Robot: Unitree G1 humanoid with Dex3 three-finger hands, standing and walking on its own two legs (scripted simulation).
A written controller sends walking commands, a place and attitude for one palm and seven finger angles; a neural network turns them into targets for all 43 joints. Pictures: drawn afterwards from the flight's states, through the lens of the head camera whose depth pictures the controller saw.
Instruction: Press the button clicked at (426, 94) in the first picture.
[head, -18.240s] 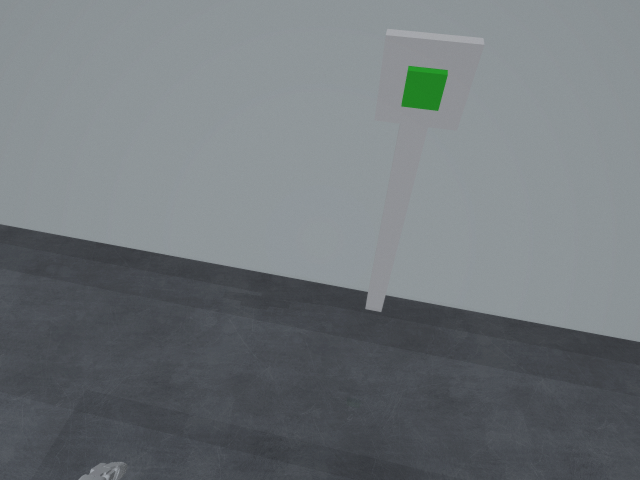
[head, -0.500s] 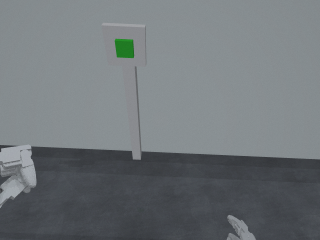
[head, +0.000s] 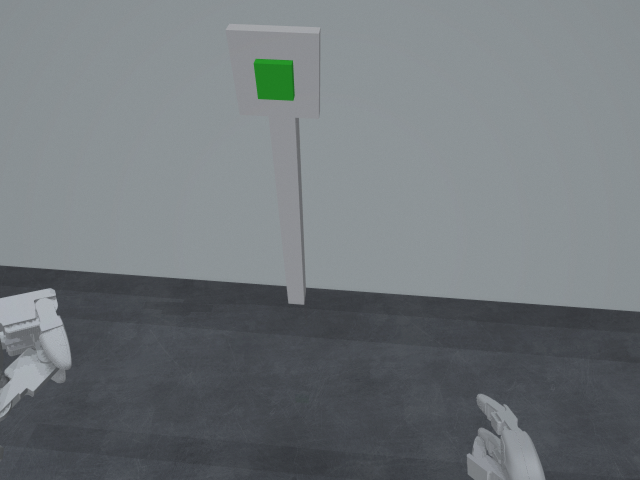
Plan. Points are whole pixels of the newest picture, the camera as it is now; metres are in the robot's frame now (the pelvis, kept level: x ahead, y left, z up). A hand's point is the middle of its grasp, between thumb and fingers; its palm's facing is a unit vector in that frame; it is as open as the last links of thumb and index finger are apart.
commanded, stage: stop stepping back and stand still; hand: left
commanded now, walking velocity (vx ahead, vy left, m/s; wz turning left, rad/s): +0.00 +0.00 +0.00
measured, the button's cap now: (275, 79) +0.79 +0.13 +0.12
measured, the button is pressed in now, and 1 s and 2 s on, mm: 0 0 0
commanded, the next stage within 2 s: let the arm hang, fingers relaxed in 0.80 s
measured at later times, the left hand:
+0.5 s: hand (18, 372) +0.18 +0.27 +0.16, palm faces +0.34 -0.82 -0.45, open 3.1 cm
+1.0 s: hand (67, 424) +0.17 +0.29 +0.03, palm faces +0.16 -0.86 -0.49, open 3.0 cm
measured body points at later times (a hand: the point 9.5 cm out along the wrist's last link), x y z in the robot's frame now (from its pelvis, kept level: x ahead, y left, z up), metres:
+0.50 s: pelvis -0.01 +0.03 +0.01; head +0.00 +0.04 +0.46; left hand +0.15 +0.31 +0.18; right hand +0.16 -0.20 -0.07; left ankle +0.02 +0.14 -0.73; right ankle -0.02 -0.09 -0.73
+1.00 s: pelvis -0.03 +0.04 +0.00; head -0.02 +0.01 +0.45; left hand +0.16 +0.33 +0.06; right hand +0.14 -0.21 -0.11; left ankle +0.02 +0.14 -0.73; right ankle -0.02 -0.08 -0.73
